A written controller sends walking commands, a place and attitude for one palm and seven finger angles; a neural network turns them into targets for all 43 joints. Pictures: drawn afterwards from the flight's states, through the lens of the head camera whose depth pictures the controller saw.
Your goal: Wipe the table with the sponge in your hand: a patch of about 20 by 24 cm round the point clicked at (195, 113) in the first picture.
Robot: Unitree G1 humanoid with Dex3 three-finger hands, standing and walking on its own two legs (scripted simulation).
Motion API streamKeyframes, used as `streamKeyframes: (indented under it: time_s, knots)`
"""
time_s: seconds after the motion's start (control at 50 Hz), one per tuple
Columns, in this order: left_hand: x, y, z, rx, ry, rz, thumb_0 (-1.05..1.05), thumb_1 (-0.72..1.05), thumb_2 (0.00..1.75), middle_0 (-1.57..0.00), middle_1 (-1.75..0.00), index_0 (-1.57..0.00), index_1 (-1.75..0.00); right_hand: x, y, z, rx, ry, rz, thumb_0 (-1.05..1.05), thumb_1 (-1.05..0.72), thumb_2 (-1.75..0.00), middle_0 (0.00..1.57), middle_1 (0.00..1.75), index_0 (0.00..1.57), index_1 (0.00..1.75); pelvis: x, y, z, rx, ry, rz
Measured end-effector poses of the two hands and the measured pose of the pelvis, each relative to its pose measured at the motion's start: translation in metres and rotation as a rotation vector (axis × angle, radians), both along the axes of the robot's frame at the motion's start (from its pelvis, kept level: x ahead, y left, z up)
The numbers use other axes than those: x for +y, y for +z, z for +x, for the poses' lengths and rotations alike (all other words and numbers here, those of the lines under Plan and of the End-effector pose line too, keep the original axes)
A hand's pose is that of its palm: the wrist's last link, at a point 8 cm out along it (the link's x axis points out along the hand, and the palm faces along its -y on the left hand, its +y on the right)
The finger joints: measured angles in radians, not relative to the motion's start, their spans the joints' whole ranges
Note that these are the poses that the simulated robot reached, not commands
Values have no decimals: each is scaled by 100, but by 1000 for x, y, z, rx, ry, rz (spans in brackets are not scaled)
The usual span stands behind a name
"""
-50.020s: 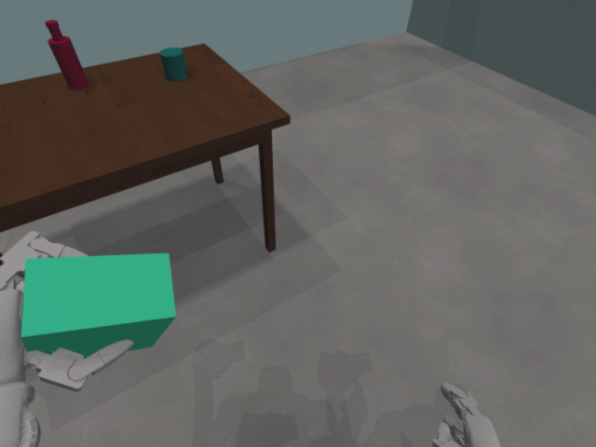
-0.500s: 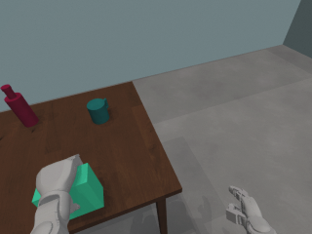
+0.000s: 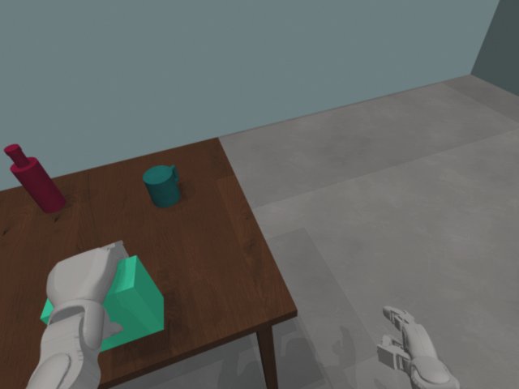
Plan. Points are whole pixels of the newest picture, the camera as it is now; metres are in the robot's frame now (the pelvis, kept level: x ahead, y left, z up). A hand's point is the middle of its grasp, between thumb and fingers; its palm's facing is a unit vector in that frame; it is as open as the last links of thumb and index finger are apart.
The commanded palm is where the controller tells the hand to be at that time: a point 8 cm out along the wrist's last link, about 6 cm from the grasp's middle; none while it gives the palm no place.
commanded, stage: lift the sponge slowly off the table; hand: left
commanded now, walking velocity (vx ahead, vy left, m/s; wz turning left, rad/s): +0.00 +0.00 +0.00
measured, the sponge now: (115, 313) +0.21 +0.28 +0.00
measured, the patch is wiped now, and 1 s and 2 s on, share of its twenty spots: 1.00 1.00 1.00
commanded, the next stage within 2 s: bring the sponge back beside the body in 0.42 s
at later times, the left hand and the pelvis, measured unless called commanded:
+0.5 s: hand (96, 283) +0.22 +0.29 +0.07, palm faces +0.02 -0.14 -0.99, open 10.6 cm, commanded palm +0.19 +0.29 +0.14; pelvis +0.00 +0.01 +0.00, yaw +0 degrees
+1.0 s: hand (84, 288) +0.21 +0.30 +0.09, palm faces +0.04 -0.14 -0.99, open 10.6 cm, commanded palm +0.18 +0.29 +0.16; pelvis +0.00 +0.02 +0.00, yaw +0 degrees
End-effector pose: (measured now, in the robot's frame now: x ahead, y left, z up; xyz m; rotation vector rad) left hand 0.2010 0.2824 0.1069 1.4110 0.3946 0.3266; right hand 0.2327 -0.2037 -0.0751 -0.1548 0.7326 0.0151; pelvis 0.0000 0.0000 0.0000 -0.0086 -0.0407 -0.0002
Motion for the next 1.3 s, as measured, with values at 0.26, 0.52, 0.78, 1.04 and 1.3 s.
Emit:
streamKeyframes:
  time_s: [0.26,0.52,0.78,1.04,1.3]
  knots:
    - [12,14,-5,-7,23,1,-1,-56,106,-68,-129,-69,-130,-6,3,4,-12,-5,-26,1,-90,-90,20,30,20,30,2,0,1,-9,7,-3]
    - [6,21,3,-25,1,-5,-1,-56,106,-68,-129,-69,-130,12,7,10,-24,20,3,1,-90,-90,20,30,20,30,8,1,1,-5,4,-2]
    - [14,26,-7,-40,9,-5,-1,-56,106,-68,-129,-69,-130,18,8,12,-23,33,-3,1,-90,-90,20,30,20,30,13,1,2,-12,7,-6]
    - [12,34,-15,-57,-7,-4,-1,-56,106,-68,-129,-69,-130,27,11,15,-37,51,8,1,-90,-90,20,30,20,30,15,1,-1,-21,5,-6]
    - [16,42,-30,-61,12,-4,-1,-56,106,-68,-129,-69,-130,26,15,14,-54,59,8,1,-90,-90,20,30,20,30,14,1,-5,-31,7,-6]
